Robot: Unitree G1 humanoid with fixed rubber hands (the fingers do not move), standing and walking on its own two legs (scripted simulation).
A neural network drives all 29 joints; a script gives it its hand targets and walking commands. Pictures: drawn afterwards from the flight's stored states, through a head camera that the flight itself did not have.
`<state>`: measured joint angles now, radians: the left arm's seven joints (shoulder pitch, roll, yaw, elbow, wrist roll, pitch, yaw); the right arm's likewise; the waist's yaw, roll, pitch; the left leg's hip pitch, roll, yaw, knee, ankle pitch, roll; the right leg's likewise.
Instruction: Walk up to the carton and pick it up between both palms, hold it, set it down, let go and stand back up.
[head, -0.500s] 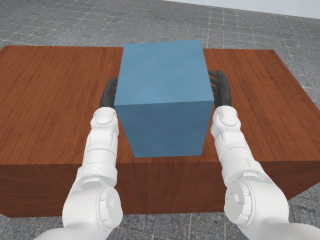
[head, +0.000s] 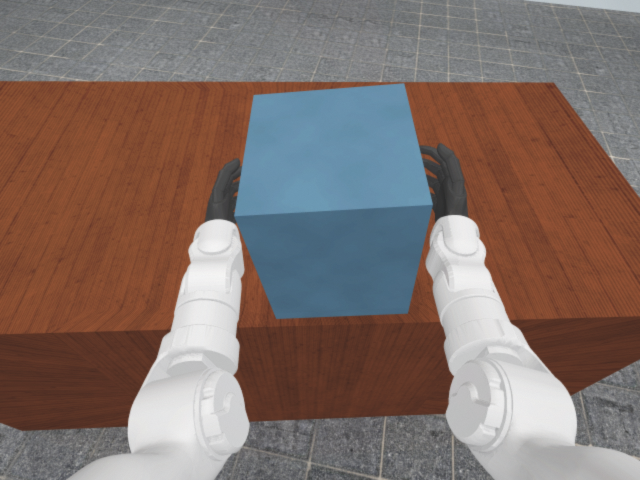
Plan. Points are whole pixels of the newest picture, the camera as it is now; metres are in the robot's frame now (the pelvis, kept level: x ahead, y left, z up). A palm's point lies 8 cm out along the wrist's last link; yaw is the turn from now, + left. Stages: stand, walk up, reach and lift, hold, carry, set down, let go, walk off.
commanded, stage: set down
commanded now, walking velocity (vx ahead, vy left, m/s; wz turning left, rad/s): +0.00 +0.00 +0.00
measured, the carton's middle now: (335, 210) +0.44 +0.00 +0.05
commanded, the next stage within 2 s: none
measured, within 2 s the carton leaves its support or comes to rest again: rests again in 1.56 s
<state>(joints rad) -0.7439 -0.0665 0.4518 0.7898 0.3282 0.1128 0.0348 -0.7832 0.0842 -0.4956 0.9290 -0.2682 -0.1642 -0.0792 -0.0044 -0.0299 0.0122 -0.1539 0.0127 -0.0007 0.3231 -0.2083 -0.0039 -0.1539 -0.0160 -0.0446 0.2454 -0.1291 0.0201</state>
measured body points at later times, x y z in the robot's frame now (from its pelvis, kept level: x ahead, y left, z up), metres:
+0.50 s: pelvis +0.00 +0.00 +0.00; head +0.05 +0.01 +0.45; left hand +0.43 +0.15 +0.05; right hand +0.43 -0.14 +0.08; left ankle -0.03 +0.11 -0.75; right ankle +0.00 -0.13 -0.75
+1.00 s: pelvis +0.00 +0.00 +0.00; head +0.07 +0.01 +0.44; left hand +0.42 +0.15 +0.03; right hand +0.43 -0.14 +0.06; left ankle -0.03 +0.11 -0.75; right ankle +0.00 -0.13 -0.75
